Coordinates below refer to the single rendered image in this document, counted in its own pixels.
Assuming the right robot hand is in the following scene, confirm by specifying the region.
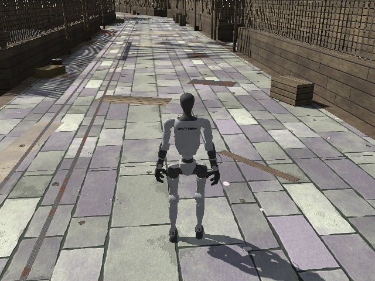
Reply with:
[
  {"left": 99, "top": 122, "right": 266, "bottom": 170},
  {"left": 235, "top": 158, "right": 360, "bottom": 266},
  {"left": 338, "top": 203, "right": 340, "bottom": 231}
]
[{"left": 206, "top": 170, "right": 220, "bottom": 186}]

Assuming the left robot forearm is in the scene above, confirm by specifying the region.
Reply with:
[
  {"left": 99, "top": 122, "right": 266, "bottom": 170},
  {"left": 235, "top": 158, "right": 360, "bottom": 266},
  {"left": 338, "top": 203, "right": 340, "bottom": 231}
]
[{"left": 156, "top": 143, "right": 167, "bottom": 169}]

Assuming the robot right upper arm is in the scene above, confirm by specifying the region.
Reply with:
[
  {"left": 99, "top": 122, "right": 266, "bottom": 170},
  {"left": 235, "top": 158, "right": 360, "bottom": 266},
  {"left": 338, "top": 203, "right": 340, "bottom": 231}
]
[{"left": 199, "top": 118, "right": 213, "bottom": 151}]

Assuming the left robot hand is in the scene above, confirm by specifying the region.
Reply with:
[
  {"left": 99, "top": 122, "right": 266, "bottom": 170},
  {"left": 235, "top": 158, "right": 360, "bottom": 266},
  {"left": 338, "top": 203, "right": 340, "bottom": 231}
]
[{"left": 155, "top": 168, "right": 168, "bottom": 183}]

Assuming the right robot forearm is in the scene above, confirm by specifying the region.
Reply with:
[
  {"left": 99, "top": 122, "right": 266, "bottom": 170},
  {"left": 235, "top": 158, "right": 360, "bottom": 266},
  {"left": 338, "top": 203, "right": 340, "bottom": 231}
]
[{"left": 207, "top": 143, "right": 219, "bottom": 171}]

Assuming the humanoid robot head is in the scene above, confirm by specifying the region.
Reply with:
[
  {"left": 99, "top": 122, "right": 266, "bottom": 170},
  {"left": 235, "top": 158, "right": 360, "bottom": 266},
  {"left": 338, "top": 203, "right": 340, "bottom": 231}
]
[{"left": 177, "top": 92, "right": 197, "bottom": 121}]

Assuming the left robot foot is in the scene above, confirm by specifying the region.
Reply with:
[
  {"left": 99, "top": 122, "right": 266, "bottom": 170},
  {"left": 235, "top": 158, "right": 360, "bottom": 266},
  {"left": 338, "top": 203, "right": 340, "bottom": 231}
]
[{"left": 169, "top": 227, "right": 178, "bottom": 243}]

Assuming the robot left upper arm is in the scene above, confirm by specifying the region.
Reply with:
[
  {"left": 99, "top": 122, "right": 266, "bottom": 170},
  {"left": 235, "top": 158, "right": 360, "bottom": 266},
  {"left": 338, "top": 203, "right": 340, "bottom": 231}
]
[{"left": 161, "top": 118, "right": 175, "bottom": 151}]

